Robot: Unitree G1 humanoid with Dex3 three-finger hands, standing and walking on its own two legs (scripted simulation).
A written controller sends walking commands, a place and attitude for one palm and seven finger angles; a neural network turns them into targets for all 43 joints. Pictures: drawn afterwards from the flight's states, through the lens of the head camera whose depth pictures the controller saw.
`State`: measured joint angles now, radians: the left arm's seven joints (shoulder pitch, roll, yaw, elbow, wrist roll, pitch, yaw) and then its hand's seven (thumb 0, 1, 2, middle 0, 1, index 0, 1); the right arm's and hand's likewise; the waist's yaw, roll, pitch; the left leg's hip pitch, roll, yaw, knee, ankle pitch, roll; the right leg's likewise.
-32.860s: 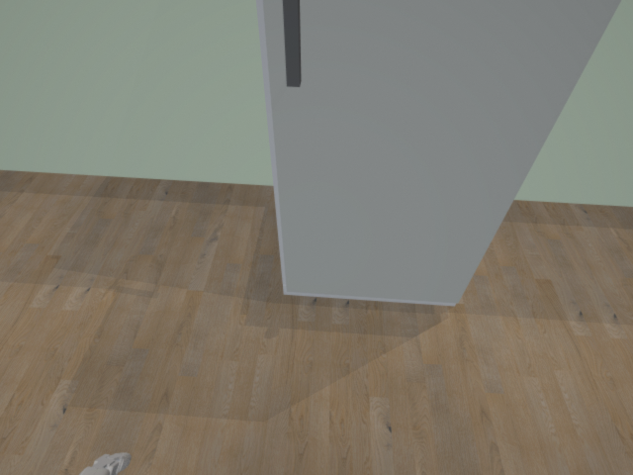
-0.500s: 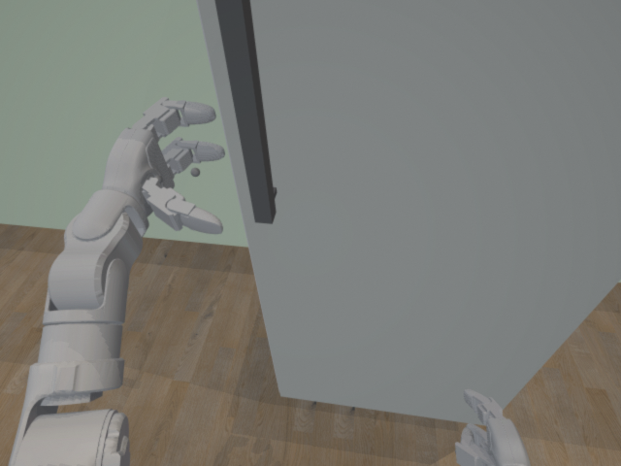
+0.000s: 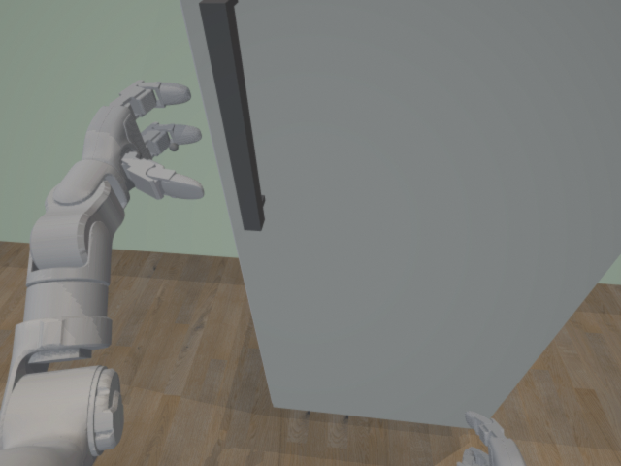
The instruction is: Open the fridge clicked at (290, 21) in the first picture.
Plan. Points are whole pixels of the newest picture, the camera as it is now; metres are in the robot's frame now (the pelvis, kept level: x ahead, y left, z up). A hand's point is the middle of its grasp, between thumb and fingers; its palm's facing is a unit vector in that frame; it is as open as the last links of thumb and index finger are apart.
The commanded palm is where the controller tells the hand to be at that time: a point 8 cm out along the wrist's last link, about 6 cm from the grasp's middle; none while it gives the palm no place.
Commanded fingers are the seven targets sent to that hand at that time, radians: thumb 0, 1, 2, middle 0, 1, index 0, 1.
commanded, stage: move the hooked fingers beside the handle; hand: left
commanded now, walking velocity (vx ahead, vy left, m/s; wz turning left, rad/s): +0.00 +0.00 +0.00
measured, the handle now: (244, 128) +0.44 +0.11 +0.26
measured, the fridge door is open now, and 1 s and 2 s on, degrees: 0 0 0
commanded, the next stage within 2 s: feel for the door with the fingertips in 0.60 s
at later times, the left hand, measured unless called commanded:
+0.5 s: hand (181, 177) +0.39 +0.18 +0.22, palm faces -0.02 -1.00 -0.05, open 14.0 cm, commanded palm +0.36 +0.23 +0.25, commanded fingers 0.00 -0.50 0.30 -0.30 -1.20 -0.30 -1.20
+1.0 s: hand (207, 169) +0.36 +0.14 +0.25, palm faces -0.10 -1.00 -0.02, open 14.0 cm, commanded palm +0.35 +0.20 +0.24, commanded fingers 0.00 -0.50 0.30 -0.30 -1.20 -0.30 -1.20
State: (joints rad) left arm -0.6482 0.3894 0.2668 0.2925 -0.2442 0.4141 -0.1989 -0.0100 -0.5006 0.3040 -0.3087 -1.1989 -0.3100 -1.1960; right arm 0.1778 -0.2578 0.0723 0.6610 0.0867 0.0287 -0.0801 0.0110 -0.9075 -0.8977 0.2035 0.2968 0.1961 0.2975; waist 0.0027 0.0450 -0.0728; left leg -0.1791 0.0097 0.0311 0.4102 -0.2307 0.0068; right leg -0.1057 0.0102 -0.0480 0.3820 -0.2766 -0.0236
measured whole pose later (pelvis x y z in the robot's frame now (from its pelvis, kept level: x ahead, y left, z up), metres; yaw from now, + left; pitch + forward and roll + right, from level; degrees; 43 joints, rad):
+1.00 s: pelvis +0.00 +0.00 +0.00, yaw +0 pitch -1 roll +0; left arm -0.54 0.26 0.17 0.08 -0.25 0.40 -0.15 -0.01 -0.50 0.30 -0.31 -1.20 -0.31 -1.20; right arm 0.14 -0.25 0.07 0.65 0.07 0.02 -0.08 0.01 -0.91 -0.90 0.20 0.30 0.20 0.30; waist 0.03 0.04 -0.05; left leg -0.17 0.00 0.03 0.41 -0.23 0.01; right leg -0.09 0.00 -0.05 0.39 -0.28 -0.02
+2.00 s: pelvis -0.01 +0.01 +0.00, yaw +0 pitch -1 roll +0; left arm -0.63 0.27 0.17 0.24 -0.22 0.39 -0.14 -0.01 -0.50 0.30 -0.31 -1.20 -0.31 -1.20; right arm 0.18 -0.26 0.05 0.65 0.08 0.02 -0.08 0.01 -0.91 -0.90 0.20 0.30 0.20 0.30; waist 0.01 0.05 -0.05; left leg -0.18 0.00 0.03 0.40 -0.22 0.02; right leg -0.10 0.00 -0.04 0.37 -0.26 -0.02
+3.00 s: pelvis -0.01 -0.01 +0.00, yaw +0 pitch -1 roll +0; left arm -0.65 0.18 0.11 0.22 -0.21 0.46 -0.03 -0.01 -0.50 0.30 -0.30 -1.20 -0.30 -1.20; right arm 0.15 -0.24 0.07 0.66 0.06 0.07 -0.07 0.01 -0.91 -0.90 0.20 0.30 0.20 0.30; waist 0.01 0.05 -0.05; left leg -0.15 0.01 0.03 0.38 -0.21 0.00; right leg -0.08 0.02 -0.05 0.36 -0.26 -0.03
